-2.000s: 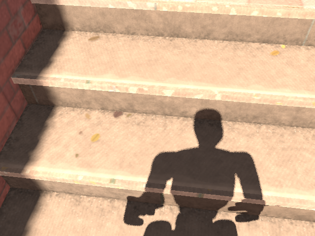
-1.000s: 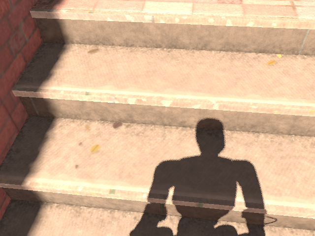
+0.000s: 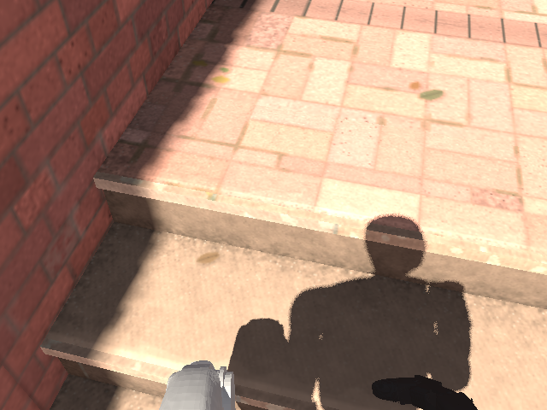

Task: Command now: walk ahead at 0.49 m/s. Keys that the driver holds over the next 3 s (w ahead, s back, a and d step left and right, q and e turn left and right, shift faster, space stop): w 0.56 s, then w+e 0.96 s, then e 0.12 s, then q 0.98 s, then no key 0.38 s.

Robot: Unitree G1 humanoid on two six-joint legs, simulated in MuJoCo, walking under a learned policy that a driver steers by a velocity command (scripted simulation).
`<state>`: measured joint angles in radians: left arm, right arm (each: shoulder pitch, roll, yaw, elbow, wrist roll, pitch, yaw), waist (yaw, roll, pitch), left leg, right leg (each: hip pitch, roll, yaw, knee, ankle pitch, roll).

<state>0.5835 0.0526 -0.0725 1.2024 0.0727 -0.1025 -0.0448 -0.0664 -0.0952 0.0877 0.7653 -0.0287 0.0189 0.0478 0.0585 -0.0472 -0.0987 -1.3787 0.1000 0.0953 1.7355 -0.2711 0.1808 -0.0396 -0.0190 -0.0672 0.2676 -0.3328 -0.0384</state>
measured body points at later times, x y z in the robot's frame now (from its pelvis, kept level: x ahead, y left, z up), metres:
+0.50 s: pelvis +0.29 +0.04 +0.15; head +0.28 +0.04 +0.60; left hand +0.47 +0.22 +0.04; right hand +0.16 -0.11 +0.00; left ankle +0.20 +0.11 -0.58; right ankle +0.42 -0.09 -0.28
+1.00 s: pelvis +0.56 +0.00 +0.31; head +0.56 -0.01 +0.76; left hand +0.47 +0.19 +0.16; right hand +0.73 -0.22 +0.21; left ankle +0.69 +0.13 -0.11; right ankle +0.50 -0.07 -0.42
